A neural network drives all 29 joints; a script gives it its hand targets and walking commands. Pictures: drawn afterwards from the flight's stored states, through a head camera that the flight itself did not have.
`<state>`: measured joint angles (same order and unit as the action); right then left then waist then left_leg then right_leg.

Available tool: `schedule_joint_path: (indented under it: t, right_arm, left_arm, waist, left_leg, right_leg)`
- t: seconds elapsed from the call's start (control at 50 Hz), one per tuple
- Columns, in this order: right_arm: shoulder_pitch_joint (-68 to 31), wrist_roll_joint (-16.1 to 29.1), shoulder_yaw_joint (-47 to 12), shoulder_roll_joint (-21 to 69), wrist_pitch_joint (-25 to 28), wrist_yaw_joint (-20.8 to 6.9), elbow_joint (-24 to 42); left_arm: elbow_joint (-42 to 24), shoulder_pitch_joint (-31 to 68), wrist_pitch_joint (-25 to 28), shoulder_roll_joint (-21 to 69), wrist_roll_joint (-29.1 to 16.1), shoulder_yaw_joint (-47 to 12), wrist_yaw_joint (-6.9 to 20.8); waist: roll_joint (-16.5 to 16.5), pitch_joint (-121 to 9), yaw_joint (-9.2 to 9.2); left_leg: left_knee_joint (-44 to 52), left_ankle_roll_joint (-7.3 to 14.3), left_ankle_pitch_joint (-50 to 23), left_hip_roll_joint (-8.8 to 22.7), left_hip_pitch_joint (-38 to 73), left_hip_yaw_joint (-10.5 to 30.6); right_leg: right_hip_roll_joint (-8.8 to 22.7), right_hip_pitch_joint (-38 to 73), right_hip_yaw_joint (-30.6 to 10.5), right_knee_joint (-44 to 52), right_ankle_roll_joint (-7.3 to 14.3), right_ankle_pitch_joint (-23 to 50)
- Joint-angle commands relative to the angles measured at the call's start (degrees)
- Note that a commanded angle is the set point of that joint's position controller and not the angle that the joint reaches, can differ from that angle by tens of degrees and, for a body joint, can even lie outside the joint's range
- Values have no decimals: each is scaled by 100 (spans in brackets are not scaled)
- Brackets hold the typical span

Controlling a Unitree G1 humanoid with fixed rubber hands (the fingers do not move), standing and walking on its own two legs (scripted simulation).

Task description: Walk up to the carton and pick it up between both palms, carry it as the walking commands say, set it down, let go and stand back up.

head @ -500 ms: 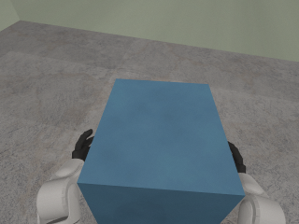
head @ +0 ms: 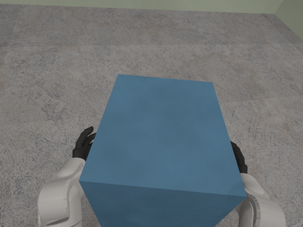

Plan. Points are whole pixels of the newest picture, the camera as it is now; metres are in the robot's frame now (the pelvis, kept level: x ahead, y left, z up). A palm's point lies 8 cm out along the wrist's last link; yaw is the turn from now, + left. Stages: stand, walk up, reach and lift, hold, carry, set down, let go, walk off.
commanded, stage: carry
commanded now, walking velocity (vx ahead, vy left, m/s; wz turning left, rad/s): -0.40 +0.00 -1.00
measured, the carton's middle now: (158, 155) +0.29 -0.02 +0.01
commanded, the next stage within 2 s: none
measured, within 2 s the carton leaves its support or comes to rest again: neither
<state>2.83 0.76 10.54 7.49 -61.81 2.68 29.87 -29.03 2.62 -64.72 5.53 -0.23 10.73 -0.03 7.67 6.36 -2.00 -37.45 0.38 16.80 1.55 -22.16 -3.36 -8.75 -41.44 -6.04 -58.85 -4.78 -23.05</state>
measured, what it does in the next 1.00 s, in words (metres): walks backwards, turning right: right foot, then left foot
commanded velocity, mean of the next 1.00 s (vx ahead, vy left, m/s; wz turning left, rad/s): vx -0.30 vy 0.00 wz -0.76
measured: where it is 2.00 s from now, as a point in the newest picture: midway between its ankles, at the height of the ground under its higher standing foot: outside the picture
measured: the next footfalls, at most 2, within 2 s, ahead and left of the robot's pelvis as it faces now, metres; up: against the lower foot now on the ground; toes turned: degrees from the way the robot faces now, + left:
right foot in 0.18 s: -0.07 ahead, -0.19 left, +0.00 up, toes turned -15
left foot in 0.54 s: -0.15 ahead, +0.04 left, +0.00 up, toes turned -32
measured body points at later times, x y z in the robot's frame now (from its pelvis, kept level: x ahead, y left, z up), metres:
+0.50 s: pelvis -0.22 -0.04 -0.01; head -0.15 -0.06 +0.44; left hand +0.10 -0.04 +0.04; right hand -0.10 -0.33 +0.05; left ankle -0.15 +0.08 -0.70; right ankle -0.11 -0.18 -0.72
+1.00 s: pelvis -0.43 +0.01 -0.01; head -0.42 -0.03 +0.44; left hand -0.15 -0.11 +0.03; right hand -0.45 -0.29 +0.02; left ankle -0.29 +0.07 -0.67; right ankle -0.46 -0.13 -0.72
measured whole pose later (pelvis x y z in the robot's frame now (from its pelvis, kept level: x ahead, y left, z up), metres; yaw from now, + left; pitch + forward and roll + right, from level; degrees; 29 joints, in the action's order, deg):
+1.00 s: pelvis -0.43 +0.01 -0.01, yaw -55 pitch +1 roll +1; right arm 0.7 -1.4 9.0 4.6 -68.0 2.6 25.7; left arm -23.2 1.2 -65.1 7.2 1.6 11.3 -0.9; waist -0.7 3.5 -2.4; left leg -63.3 -4.7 26.4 5.4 -33.7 -2.8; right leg -2.9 -29.7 -4.4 -42.5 0.8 -13.2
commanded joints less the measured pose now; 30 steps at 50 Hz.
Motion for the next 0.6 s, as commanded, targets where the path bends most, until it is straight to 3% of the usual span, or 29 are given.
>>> schedule_joint_path:
  t: [0.0,0.06,0.08,0.1,0.12,0.14,0.16,0.18,0.2,0.22,0.24,0.28,0.32,0.34,0.36,0.4,0.42,0.46,0.48,0.5,0.52,0.54,0.56,0.58]
  right_arm:
    - [-3254,1889,-4575,3847,1,-1218,1494]
    - [-2620,1536,-4498,3730,-129,-1121,1068]
    - [-2389,1407,-4448,3649,-193,-1082,908]
    - [-2234,1295,-4403,3550,-261,-1042,770]
    - [-2165,1183,-4355,3436,-320,-1006,675]
    - [-2164,1093,-4321,3322,-352,-963,690]
    - [-2304,1084,-4361,3219,-369,-927,799]
    - [-2469,1076,-4352,3250,-415,-904,700]
    - [-2759,1207,-4467,3436,-363,-897,821]
    - [-2918,1271,-4452,3612,-368,-939,720]
    - [-3036,1391,-4549,3894,-336,-978,746]
    - [-3592,1719,-4861,4212,-213,-988,1055]
    - [-3793,1966,-4888,4391,-120,-1027,1195]
    - [-3736,2020,-4878,4446,-80,-1048,1161]
    - [-3664,2010,-4829,4399,-54,-1039,1211]
    - [-3591,2040,-4799,4238,-56,-1063,1355]
    - [-3439,2017,-4761,4170,-79,-1091,1331]
    - [-2848,1881,-4684,4008,-150,-1141,1091]
    - [-2600,1799,-4660,3955,-176,-1179,913]
    - [-2691,1792,-4686,3895,-165,-1188,915]
    - [-2510,1725,-4710,3968,-155,-1177,826]
    - [-2587,1633,-4632,3964,-221,-1189,735]
    - [-2736,1699,-4534,3908,-174,-1231,923]
    - [-3168,1919,-4599,3901,-118,-1281,1319]
  left_arm:
    - [-1298,2486,-6,4226,-1678,-5120,807]
    - [-1143,2366,-82,4003,-1822,-4960,949]
    - [-1028,2301,-125,3924,-1832,-4893,997]
    - [-853,2243,-176,3847,-1797,-4819,1049]
    - [-617,2139,-245,3790,-1744,-4712,1107]
    - [-358,1959,-318,3641,-1698,-4552,1160]
    - [-187,1749,-342,3530,-1646,-4414,1178]
    - [46,1549,-370,3506,-1606,-4387,1201]
    - [164,1587,-309,3686,-1623,-4378,1290]
    - [180,1761,-305,3886,-1653,-4281,1308]
    - [43,1889,-253,4121,-1699,-4313,1288]
    - [-388,2310,-100,4237,-1821,-4331,1261]
    - [-916,2620,50,4258,-1853,-4443,1169]
    - [-1142,2690,96,4253,-1817,-4512,1113]
    - [-1138,2542,95,4192,-1702,-4511,1071]
    - [-1105,2268,80,4081,-1479,-4485,970]
    - [-1059,2080,59,4032,-1355,-4478,916]
    - [-889,1562,-3,3855,-1090,-4409,843]
    - [-832,1614,-11,3803,-1048,-4458,825]
    - [-838,1550,-18,3834,-1059,-4535,822]
    - [-994,1996,-40,3751,-1164,-4699,838]
    - [-800,2081,-83,3799,-1205,-4736,859]
    - [-960,2225,-45,3974,-1370,-4979,842]
    - [-1097,2358,3,4160,-1457,-5147,816]
  waist:
    - [-2418,-2738,454]
    - [-2592,-2469,250]
    - [-2512,-2432,169]
    - [-2000,-2320,155]
    - [-1035,-1977,189]
    - [572,-1658,158]
    - [2155,-1437,96]
    - [2118,-1351,140]
    - [2013,-1644,200]
    - [1632,-1867,178]
    - [1504,-2111,187]
    - [1357,-2542,255]
    - [880,-2802,279]
    - [428,-2877,264]
    - [365,-2930,285]
    - [371,-3083,269]
    - [381,-3226,234]
    - [535,-3503,162]
    - [-238,-3664,-38]
    - [-2776,-3850,104]
    - [-3021,-3085,133]
    - [-2210,-2807,208]
    - [-2096,-2916,270]
    - [-1850,-2871,343]
  left_leg:
    - [1064,465,-3127,1617,848,-197]
    - [689,485,-2664,1794,981,-101]
    - [475,452,-2504,1848,1132,-144]
    - [109,366,-2145,1796,1023,-311]
    - [-556,175,-1256,1573,524,-488]
    - [-1393,-140,773,1110,-768,-498]
    - [-2327,-507,2272,547,-1823,-153]
    - [-2916,-574,2096,718,-1752,253]
    - [-2745,-594,1845,637,-1762,355]
    - [-2872,-534,1495,620,-1622,374]
    - [-2997,-506,1225,487,-1656,371]
    - [-3102,-480,858,277,-1544,405]
    - [-2843,-491,627,112,-1423,358]
    - [-2719,-455,374,64,-1071,296]
    - [-2303,-439,396,-75,-804,242]
    - [-1345,-396,542,-303,-24,165]
    - [-632,-349,691,-449,669,41]
    - [1293,-120,909,-557,2315,-257]
    - [2312,273,853,196,2823,408]
    - [1971,848,-599,2218,2024,2635]
    - [1803,1428,-2800,2893,1093,2645]
    - [1617,1321,-3531,2766,910,1761]
    - [1286,1104,-3860,2465,901,1154]
    - [1167,808,-3640,2131,1009,305]
  right_leg:
    - [1037,1365,641,-810,188,107]
    - [1044,1888,1024,928,349,-91]
    - [998,1933,1043,1493,374,-152]
    - [1015,2107,919,2310,342,238]
    - [1173,2270,285,3274,386,900]
    - [2103,2647,-1585,3795,694,2274]
    - [2959,2624,-3195,3834,1076,4556]
    - [2841,2353,-2296,3527,1177,4997]
    - [2595,2443,-1968,3143,1324,5168]
    - [2277,2519,-1862,3117,1208,4715]
    - [2159,2762,-1922,3112,1179,4900]
    - [2157,2915,-2036,3384,1146,3974]
    - [2133,2946,-2174,3695,1113,2597]
    - [1978,2723,-2011,4092,859,1314]
    - [1971,2620,-2063,4295,738,609]
    - [1863,2408,-2318,4718,464,485]
    - [1702,2256,-2188,4961,171,684]
    - [1111,1996,-1344,5130,-768,808]
    - [476,1845,-642,4008,-1205,365]
    - [26,1872,21,1095,-679,-674]
    - [310,1283,278,-810,-341,-1259]
    - [801,1179,-57,-1780,-79,-870]
    - [867,925,41,-2097,-19,-498]
    - [893,761,203,-2189,44,12]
